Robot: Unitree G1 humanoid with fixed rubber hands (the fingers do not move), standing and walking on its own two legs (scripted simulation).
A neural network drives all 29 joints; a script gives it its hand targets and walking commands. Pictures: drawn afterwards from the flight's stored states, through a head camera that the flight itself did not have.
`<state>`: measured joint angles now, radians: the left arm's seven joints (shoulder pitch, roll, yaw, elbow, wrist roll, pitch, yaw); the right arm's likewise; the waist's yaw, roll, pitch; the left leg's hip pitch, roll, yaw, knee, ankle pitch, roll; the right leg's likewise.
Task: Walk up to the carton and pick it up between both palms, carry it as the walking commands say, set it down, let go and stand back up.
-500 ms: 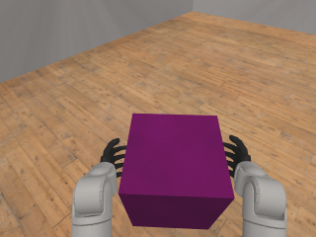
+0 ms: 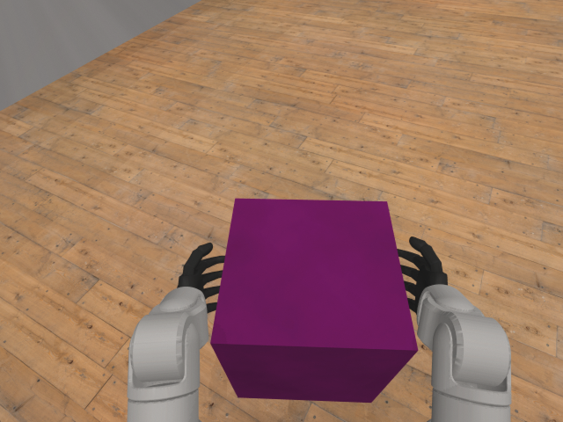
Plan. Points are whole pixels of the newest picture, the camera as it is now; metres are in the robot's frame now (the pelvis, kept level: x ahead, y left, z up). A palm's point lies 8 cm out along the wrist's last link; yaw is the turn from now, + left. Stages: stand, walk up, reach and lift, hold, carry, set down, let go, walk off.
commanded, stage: carry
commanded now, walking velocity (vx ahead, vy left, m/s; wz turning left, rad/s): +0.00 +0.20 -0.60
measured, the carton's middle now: (307, 306) +0.30 +0.00 +0.00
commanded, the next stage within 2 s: none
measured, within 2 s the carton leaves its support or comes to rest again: neither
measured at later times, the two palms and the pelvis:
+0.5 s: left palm (148, 294) +0.28 +0.21 +0.07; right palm (381, 320) +0.24 -0.08 +0.10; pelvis -0.02 +0.11 +0.01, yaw -13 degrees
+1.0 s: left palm (166, 294) +0.28 +0.18 +0.08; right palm (393, 415) +0.14 -0.08 +0.09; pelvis -0.04 +0.19 +0.01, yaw -27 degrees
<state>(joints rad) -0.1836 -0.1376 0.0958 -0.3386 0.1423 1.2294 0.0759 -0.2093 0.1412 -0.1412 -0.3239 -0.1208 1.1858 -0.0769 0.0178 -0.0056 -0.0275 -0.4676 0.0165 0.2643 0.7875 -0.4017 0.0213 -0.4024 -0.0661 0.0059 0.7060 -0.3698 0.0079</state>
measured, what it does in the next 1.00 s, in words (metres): steps to the left, turning right: left foot, then right foot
